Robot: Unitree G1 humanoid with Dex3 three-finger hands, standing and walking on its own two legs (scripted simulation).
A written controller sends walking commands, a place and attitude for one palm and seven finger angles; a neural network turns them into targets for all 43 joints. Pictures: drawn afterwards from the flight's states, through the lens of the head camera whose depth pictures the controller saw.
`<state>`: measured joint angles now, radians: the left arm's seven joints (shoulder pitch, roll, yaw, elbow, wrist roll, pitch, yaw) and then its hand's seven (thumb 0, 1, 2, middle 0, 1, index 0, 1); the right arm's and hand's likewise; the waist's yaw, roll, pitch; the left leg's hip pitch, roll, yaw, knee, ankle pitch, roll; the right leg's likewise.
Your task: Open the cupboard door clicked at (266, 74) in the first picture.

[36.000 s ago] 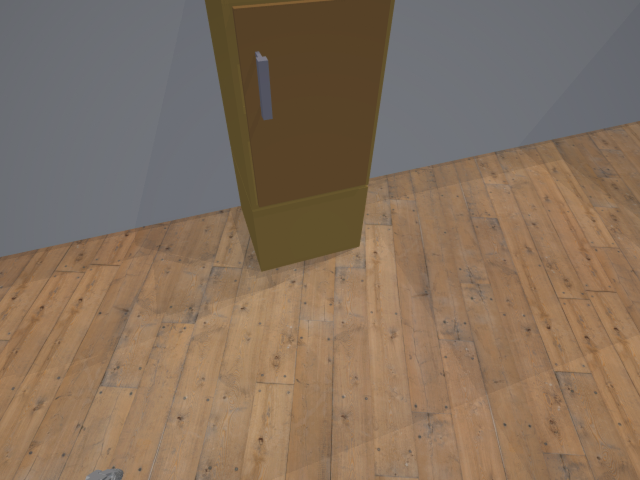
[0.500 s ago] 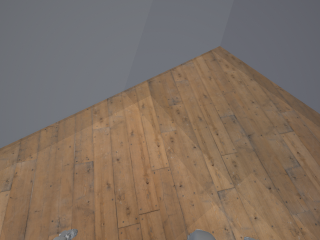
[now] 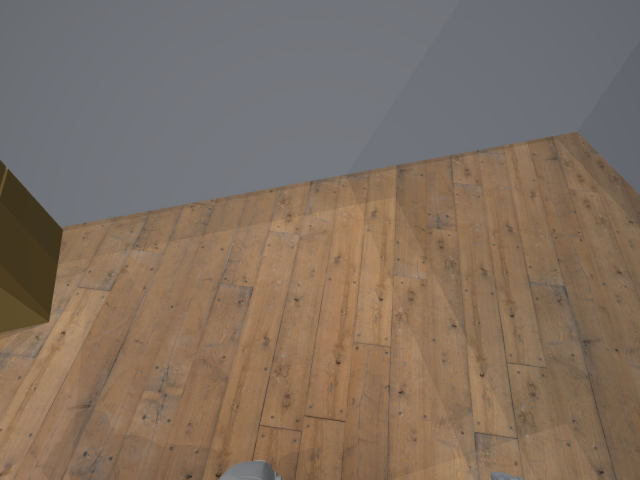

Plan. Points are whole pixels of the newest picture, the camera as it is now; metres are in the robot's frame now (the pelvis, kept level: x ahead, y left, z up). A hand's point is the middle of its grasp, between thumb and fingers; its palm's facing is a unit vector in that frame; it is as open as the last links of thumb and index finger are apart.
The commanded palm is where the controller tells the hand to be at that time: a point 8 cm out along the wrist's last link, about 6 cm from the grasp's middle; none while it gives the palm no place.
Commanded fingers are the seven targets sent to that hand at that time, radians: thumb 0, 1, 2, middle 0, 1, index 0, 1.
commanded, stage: turn to face it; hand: left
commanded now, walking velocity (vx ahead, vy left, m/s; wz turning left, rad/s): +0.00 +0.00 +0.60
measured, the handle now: out of the picture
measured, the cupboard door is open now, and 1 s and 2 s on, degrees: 45 45 45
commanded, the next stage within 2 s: take the last steps up to it in 1.64 s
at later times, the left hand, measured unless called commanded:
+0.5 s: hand out of the picture +0.07 +0.19 -0.15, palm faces +0.27 -0.92 -0.29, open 7.3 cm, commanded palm none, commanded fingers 0.00 0.90 0.90 -0.20 -0.30 -0.20 -0.30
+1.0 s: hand out of the picture -0.06 +0.21 -0.17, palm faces +0.59 -0.76 -0.26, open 7.3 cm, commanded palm none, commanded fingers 0.00 0.90 0.90 -0.20 -0.30 -0.20 -0.30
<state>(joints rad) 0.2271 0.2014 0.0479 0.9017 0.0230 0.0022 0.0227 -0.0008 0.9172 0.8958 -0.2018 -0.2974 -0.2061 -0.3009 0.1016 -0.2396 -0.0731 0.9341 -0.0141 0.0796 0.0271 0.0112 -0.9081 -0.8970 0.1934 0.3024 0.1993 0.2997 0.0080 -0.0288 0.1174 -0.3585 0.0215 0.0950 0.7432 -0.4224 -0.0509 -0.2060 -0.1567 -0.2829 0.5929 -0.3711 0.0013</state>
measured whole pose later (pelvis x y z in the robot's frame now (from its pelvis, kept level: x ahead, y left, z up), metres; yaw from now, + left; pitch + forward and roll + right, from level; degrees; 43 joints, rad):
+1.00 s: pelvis +0.02 +0.00 +0.00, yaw +35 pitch +1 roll -1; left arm 0.20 0.27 0.08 0.94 0.02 0.06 0.02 0.01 0.91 0.90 -0.20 -0.30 -0.20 -0.30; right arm 0.11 -0.23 -0.05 0.89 -0.02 0.03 0.00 0.01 -0.91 -0.90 0.20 0.30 0.20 0.30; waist 0.02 -0.04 0.10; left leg -0.30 -0.02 0.05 0.56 -0.28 0.05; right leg -0.48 -0.11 -0.04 1.15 -0.44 0.08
